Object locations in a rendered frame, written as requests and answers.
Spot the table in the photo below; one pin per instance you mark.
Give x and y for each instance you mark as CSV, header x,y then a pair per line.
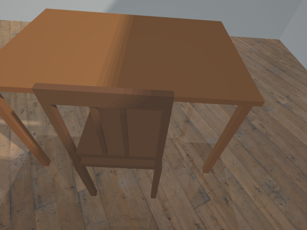
x,y
194,58

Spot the chair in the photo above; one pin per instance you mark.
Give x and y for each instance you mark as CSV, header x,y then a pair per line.
x,y
125,128

